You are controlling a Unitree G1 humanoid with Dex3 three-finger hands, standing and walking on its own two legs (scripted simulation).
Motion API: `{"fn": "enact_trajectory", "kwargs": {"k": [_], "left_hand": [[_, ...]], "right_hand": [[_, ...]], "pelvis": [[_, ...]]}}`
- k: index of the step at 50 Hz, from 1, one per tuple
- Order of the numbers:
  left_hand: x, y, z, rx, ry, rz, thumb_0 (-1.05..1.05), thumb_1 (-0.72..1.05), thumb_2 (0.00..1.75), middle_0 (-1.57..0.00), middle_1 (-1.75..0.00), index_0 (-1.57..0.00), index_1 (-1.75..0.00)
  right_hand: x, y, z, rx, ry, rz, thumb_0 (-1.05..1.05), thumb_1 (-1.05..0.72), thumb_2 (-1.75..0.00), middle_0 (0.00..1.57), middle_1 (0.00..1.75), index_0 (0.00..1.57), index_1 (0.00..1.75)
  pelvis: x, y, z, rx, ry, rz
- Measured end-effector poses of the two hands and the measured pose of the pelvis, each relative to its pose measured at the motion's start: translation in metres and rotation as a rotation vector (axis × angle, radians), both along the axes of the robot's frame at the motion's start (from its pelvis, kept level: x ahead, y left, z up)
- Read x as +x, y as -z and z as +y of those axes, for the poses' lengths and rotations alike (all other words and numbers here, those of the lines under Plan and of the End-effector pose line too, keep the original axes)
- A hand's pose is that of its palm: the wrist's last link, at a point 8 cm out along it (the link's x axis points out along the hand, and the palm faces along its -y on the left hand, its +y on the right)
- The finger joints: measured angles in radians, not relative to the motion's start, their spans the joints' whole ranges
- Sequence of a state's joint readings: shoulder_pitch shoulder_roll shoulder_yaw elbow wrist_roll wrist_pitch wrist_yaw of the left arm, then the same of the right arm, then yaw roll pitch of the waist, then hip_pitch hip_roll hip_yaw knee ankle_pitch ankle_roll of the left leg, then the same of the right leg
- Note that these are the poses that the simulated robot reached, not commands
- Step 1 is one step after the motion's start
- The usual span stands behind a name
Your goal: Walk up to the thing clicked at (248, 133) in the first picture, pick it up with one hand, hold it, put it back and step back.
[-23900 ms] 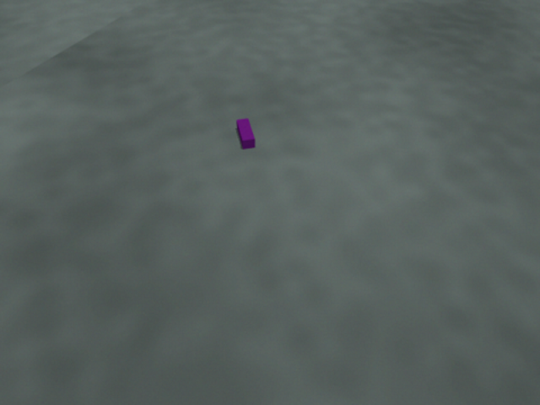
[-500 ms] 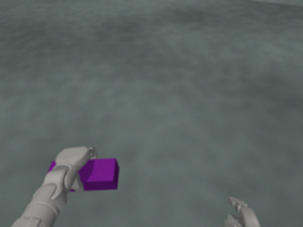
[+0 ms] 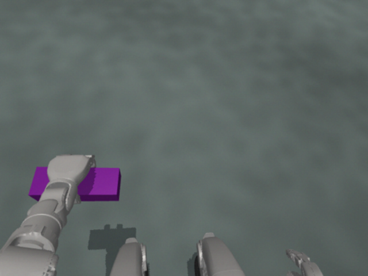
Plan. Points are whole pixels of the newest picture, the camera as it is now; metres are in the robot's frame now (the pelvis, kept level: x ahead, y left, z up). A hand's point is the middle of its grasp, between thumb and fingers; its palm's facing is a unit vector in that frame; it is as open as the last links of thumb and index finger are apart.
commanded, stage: crouch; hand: left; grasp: from above
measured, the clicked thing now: (79, 184) +0.36 +0.24 -0.15
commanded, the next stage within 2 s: lower in 1.44 s
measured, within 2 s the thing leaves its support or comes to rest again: neither
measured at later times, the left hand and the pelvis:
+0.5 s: hand (90, 191) +0.40 +0.27 -0.35, palm faces -0.49 -0.02 -0.87, open 10.1 cm; pelvis -0.03 +0.01 -0.20, yaw -2 degrees
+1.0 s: hand (93, 190) +0.44 +0.29 -0.45, palm faces -0.49 -0.04 -0.87, open 10.0 cm; pelvis -0.04 +0.00 -0.29, yaw -5 degrees
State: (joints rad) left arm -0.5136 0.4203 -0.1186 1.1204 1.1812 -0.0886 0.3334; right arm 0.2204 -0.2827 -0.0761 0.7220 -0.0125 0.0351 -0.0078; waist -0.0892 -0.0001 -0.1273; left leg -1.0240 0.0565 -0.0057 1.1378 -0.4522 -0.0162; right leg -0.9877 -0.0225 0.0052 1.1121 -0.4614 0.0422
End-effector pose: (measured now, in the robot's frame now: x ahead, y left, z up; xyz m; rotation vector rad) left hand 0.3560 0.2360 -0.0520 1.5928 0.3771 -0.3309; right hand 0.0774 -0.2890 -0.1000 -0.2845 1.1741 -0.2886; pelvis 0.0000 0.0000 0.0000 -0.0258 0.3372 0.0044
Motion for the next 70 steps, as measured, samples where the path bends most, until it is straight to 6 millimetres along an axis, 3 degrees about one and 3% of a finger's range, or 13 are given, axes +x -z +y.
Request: {"fn": "enact_trajectory", "kwargs": {"k": [8,14,22,30,39,58,70], "left_hand": [[0.034,0.080,0.016,0.009,-0.069,-0.023,0.01,0.01,0.50,-0.55,-0.77,-0.64,-0.67],[0.048,0.137,0.024,-0.001,-0.085,-0.002,0.01,0.00,0.53,-0.54,-0.79,-0.63,-0.68],[0.052,0.216,0.033,-0.028,-0.063,0.059,0.00,0.00,0.52,-0.53,-0.80,-0.63,-0.70],[0.064,0.278,0.044,-0.046,-0.063,0.033,0.01,0.00,0.51,-0.54,-0.79,-0.63,-0.69],[0.081,0.313,0.049,-0.034,-0.093,0.017,0.01,0.01,0.49,-0.55,-0.76,-0.65,-0.65],[0.093,0.371,0.058,-0.054,-0.082,0.052,0.02,0.05,0.43,-0.56,-0.73,-0.66,-0.62],[0.099,0.393,0.060,-0.047,-0.080,0.033,0.02,0.05,0.42,-0.58,-0.70,-0.68,-0.58]], "right_hand": [[-0.050,0.079,0.011,-0.011,0.045,0.119,0.01,-0.90,-0.90,0.20,0.30,0.21,0.30],[-0.073,0.135,0.028,0.020,0.060,0.175,0.01,-0.90,-0.90,0.20,0.30,0.21,0.30],[-0.077,0.192,0.038,0.042,0.018,0.213,0.01,-0.89,-0.90,0.20,0.30,0.21,0.30],[-0.064,0.230,0.024,0.011,-0.070,0.249,0.01,-0.89,-0.90,0.20,0.30,0.21,0.30],[-0.058,0.256,0.009,-0.010,-0.103,0.254,0.00,-0.90,-0.90,0.20,0.30,0.21,0.30],[-0.104,0.302,0.018,0.033,-0.082,0.377,0.00,-0.90,-0.90,0.20,0.30,0.21,0.30],[-0.112,0.320,0.023,0.026,-0.095,0.388,0.00,-0.90,-0.90,0.20,0.30,0.21,0.30]], "pelvis": [[-0.016,0.074,0.007,-0.020,0.007,0.156],[-0.026,0.124,0.011,-0.034,0.008,0.228],[-0.034,0.180,0.013,-0.053,0.005,0.297],[-0.033,0.226,0.008,-0.067,0.005,0.334],[-0.036,0.259,0.005,-0.077,0.021,0.333],[-0.044,0.314,0.005,-0.094,0.047,0.291],[-0.048,0.338,0.007,-0.110,0.060,0.272]]}}
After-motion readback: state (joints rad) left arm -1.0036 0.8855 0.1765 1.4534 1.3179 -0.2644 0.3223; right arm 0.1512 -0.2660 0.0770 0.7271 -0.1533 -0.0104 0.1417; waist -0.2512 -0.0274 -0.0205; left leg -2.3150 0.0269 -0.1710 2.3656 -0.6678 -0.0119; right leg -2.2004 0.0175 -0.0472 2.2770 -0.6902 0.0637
